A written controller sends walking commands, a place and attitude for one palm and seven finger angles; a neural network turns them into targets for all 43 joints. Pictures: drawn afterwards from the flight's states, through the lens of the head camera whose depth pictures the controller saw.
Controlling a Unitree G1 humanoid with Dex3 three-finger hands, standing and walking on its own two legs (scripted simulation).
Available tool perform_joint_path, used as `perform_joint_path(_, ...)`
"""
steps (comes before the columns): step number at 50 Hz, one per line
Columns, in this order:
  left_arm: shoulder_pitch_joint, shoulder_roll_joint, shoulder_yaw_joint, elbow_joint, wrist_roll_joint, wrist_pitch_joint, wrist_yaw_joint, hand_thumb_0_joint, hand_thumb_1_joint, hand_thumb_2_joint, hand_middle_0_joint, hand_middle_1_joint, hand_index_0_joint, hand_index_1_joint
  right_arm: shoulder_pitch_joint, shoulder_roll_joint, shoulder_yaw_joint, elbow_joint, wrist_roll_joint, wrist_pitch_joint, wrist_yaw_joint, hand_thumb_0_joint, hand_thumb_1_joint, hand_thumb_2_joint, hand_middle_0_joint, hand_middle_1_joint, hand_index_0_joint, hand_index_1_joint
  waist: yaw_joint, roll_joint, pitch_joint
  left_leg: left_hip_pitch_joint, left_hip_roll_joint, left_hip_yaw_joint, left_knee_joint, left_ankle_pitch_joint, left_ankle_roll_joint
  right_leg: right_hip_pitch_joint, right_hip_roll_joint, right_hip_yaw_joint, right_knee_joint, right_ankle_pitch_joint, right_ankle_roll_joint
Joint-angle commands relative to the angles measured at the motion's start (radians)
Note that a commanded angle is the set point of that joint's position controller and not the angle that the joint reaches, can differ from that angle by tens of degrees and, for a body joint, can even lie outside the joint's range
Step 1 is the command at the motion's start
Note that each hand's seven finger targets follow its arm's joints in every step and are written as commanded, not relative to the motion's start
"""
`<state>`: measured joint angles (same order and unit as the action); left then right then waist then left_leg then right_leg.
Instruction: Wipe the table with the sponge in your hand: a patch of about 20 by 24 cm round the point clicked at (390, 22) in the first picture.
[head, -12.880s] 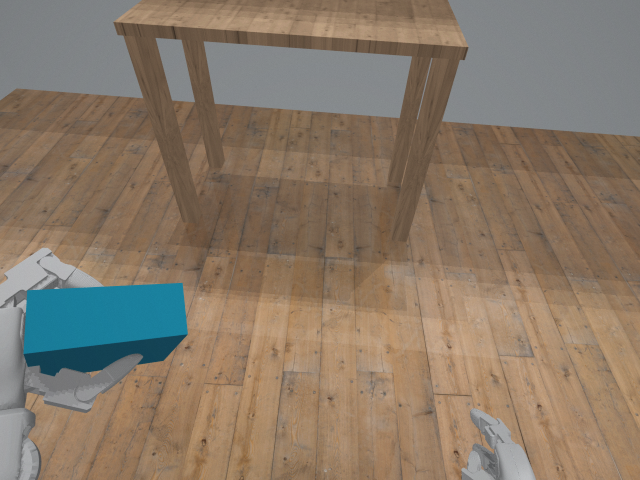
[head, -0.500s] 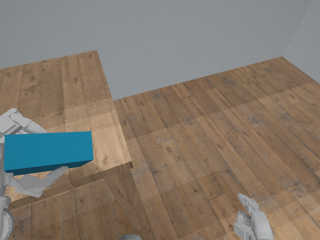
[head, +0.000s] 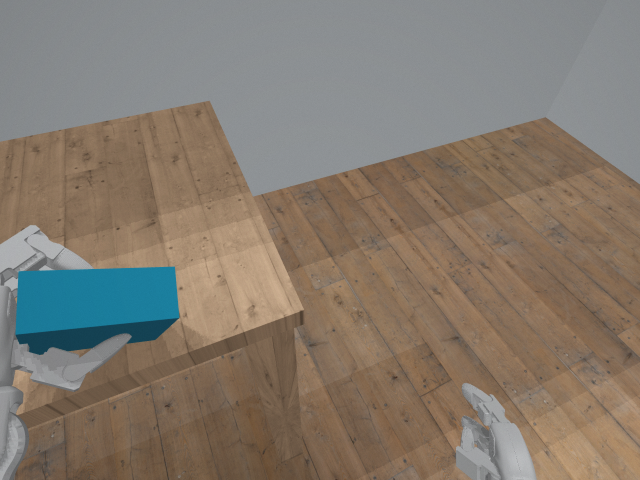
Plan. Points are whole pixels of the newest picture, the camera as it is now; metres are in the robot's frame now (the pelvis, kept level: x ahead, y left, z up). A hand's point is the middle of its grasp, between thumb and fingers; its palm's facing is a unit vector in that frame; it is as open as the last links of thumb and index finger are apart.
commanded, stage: come to a stop and stand still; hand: left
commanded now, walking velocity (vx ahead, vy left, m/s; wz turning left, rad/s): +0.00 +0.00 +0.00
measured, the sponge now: (121, 310) +0.25 +0.21 +0.14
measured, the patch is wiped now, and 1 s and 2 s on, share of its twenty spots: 0.00 0.00 0.00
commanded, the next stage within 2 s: look again from close up in 0.82 s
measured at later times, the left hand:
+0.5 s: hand (59, 300) +0.24 +0.26 +0.16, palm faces +0.39 -0.85 -0.35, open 9.4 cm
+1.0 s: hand (66, 289) +0.25 +0.26 +0.16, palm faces +0.41 -0.84 -0.36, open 9.4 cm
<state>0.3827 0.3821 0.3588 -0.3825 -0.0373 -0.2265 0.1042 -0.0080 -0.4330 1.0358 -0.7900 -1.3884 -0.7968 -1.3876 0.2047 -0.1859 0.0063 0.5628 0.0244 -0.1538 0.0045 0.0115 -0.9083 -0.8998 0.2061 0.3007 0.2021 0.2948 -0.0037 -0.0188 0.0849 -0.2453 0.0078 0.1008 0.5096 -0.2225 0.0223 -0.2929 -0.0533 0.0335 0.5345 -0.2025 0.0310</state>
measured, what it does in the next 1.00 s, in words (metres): stands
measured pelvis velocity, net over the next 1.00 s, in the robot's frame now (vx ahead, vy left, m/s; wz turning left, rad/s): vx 0.04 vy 0.00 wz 0.03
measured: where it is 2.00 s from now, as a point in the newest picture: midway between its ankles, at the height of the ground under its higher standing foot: outside the picture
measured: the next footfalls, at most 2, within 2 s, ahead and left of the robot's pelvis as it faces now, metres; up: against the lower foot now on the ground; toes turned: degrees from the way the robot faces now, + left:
none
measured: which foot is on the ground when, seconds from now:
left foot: down 0.00-1.00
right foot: down 0.00-1.00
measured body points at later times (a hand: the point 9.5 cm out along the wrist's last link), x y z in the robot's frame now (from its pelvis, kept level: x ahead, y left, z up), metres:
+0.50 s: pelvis +0.02 +0.01 +0.01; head +0.04 +0.04 +0.46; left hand +0.21 +0.31 +0.18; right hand +0.21 -0.19 -0.06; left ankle +0.04 +0.11 -0.73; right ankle +0.06 -0.14 -0.73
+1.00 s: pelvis +0.04 +0.00 +0.01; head +0.06 +0.02 +0.46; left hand +0.22 +0.30 +0.18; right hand +0.23 -0.21 -0.06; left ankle +0.04 +0.11 -0.73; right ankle +0.06 -0.14 -0.73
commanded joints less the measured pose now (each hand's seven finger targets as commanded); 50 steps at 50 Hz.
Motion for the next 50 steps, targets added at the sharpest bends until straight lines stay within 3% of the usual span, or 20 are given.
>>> perform_joint_path(1,-0.029,0.232,0.170,-0.296,-0.001,-0.078,0.022,0.000,0.100,1.300,-1.200,-1.600,-1.200,-1.600,-0.093,-0.136,-0.043,-0.160,0.005,-0.056,-0.021,0.000,-0.900,-0.900,0.200,0.300,0.200,0.300,0.043,0.026,-0.121,-0.193,0.093,-0.134,-0.235,-0.294,0.027,0.177,0.032,-0.004,-0.060,-0.125,-0.028)
perform_joint_path(4,-0.109,0.196,0.153,-0.268,0.003,-0.093,0.026,0.000,0.100,1.300,-1.200,-1.600,-1.200,-1.600,-0.085,-0.125,-0.036,-0.148,-0.002,-0.064,-0.034,0.000,-0.900,-0.900,0.200,0.300,0.200,0.300,0.036,0.138,-0.112,-0.192,0.101,-0.137,-0.252,-0.332,0.032,0.180,0.039,-0.008,-0.044,-0.096,-0.035)
perform_joint_path(6,-0.149,0.179,0.139,-0.251,0.008,-0.097,0.024,0.000,0.100,1.300,-1.200,-1.600,-1.200,-1.600,-0.075,-0.123,-0.035,-0.137,-0.004,-0.074,-0.037,0.000,-0.900,-0.900,0.200,0.300,0.200,0.300,0.033,0.163,-0.101,-0.191,0.100,-0.141,-0.251,-0.334,0.031,0.183,0.044,-0.004,-0.047,-0.073,-0.039)
perform_joint_path(10,-0.178,0.115,0.058,-0.235,0.016,-0.099,0.013,0.000,0.100,1.300,-1.200,-1.600,-1.200,-1.600,-0.060,-0.123,-0.033,-0.114,-0.010,-0.091,-0.033,0.000,-0.900,-0.900,0.200,0.300,0.200,0.300,0.031,0.139,-0.108,-0.101,0.068,-0.129,-0.208,-0.255,0.014,0.136,0.045,0.038,-0.124,-0.054,-0.046)
perform_joint_path(14,-0.214,0.079,0.000,-0.252,0.028,-0.086,0.011,0.000,0.100,1.300,-1.200,-1.600,-1.200,-1.600,-0.068,-0.128,-0.032,-0.108,-0.012,-0.097,-0.028,0.000,-0.900,-0.900,0.200,0.300,0.200,0.300,0.030,0.128,-0.112,-0.071,0.076,-0.131,-0.232,-0.207,0.004,0.146,0.062,0.015,-0.116,-0.021,-0.037)
perform_joint_path(17,-0.201,0.096,0.025,-0.248,0.031,-0.076,0.017,0.000,0.100,1.300,-1.200,-1.600,-1.200,-1.600,-0.072,-0.123,-0.031,-0.112,-0.016,-0.090,-0.028,0.000,-0.900,-0.900,0.200,0.300,0.200,0.300,0.034,0.099,-0.125,-0.066,0.078,-0.129,-0.235,-0.178,0.002,0.171,0.064,0.004,-0.117,0.014,-0.033)
perform_joint_path(20,-0.148,0.131,0.076,-0.260,0.025,-0.073,0.020,0.000,0.100,1.300,-1.200,-1.600,-1.200,-1.600,-0.075,-0.121,-0.036,-0.120,-0.019,-0.076,-0.027,0.000,-0.900,-0.900,0.200,0.300,0.200,0.300,0.036,0.062,-0.151,-0.033,0.049,-0.107,-0.190,-0.072,-0.007,0.190,0.058,0.018,-0.153,0.089,-0.037)
perform_joint_path(21,-0.131,0.150,0.099,-0.264,0.022,-0.071,0.022,0.000,0.100,1.300,-1.200,-1.600,-1.200,-1.600,-0.078,-0.122,-0.035,-0.122,-0.022,-0.070,-0.029,0.000,-0.900,-0.900,0.200,0.300,0.200,0.300,0.034,0.086,-0.158,-0.025,0.043,-0.103,-0.188,-0.055,-0.013,0.191,0.054,0.020,-0.159,0.094,-0.038)
perform_joint_path(26,-0.073,0.152,0.118,-0.292,0.006,-0.067,0.016,0.000,0.100,1.300,-1.200,-1.600,-1.200,-1.600,-0.085,-0.116,-0.037,-0.138,-0.022,-0.048,-0.030,0.000,-0.900,-0.900,0.200,0.300,0.200,0.300,0.032,0.090,-0.200,0.014,0.029,-0.086,-0.162,0.084,-0.023,0.226,0.058,0.007,-0.155,0.212,-0.037)
perform_joint_path(32,-0.023,0.128,0.091,-0.308,-0.003,-0.051,0.014,0.000,0.100,1.300,-1.200,-1.600,-1.200,-1.600,-0.084,-0.119,-0.040,-0.140,-0.018,-0.035,-0.033,0.000,-0.900,-0.900,0.200,0.300,0.200,0.300,0.030,0.085,-0.244,0.083,0.030,-0.069,-0.121,0.252,-0.031,0.233,0.052,-0.012,-0.138,0.345,-0.034)
perform_joint_path(37,-0.027,0.125,0.082,-0.283,-0.005,-0.035,0.020,0.000,0.100,1.300,-1.200,-1.600,-1.200,-1.600,-0.091,-0.122,-0.043,-0.136,-0.018,-0.019,-0.042,0.000,-0.900,-0.900,0.200,0.300,0.200,0.300,0.030,0.055,-0.224,0.086,0.024,-0.063,-0.124,0.216,-0.029,0.214,0.048,0.000,-0.160,0.342,-0.033)
perform_joint_path(41,-0.068,0.145,0.088,-0.300,-0.007,-0.034,0.024,0.000,0.100,1.300,-1.200,-1.600,-1.200,-1.600,-0.105,-0.126,-0.042,-0.139,-0.018,-0.011,-0.050,0.000,-0.900,-0.900,0.200,0.300,0.200,0.300,0.030,0.090,-0.192,0.060,0.017,-0.069,-0.155,0.155,-0.029,0.208,0.053,0.003,-0.175,0.273,-0.031)
perform_joint_path(45,-0.057,0.139,0.085,-0.295,-0.006,-0.034,0.027,0.000,0.100,1.300,-1.200,-1.600,-1.200,-1.600,-0.097,-0.124,-0.044,-0.142,-0.018,-0.006,-0.053,0.000,-0.900,-0.900,0.200,0.300,0.200,0.300,0.033,0.070,-0.198,0.057,0.017,-0.073,-0.167,0.119,-0.022,0.221,0.059,0.004,-0.186,0.240,-0.031)
perform_joint_path(46,-0.056,0.146,0.091,-0.296,-0.007,-0.034,0.028,0.000,0.100,1.300,-1.200,-1.600,-1.200,-1.600,-0.104,-0.125,-0.043,-0.142,-0.020,-0.005,-0.055,0.000,-0.900,-0.900,0.200,0.300,0.200,0.300,0.032,0.089,-0.192,0.046,0.016,-0.076,-0.171,0.121,-0.025,0.225,0.056,0.002,-0.185,0.237,-0.032)
perform_joint_path(50,-0.032,0.128,0.079,-0.268,-0.010,-0.025,0.027,0.000,0.100,1.300,-1.200,-1.600,-1.200,-1.600,-0.094,-0.124,-0.043,-0.146,-0.019,0.001,-0.054,0.000,-0.900,-0.900,0.200,0.300,0.200,0.300,0.032,0.057,-0.186,0.042,0.015,-0.074,-0.177,0.099,-0.025,0.223,0.058,0.005,-0.201,0.222,-0.030)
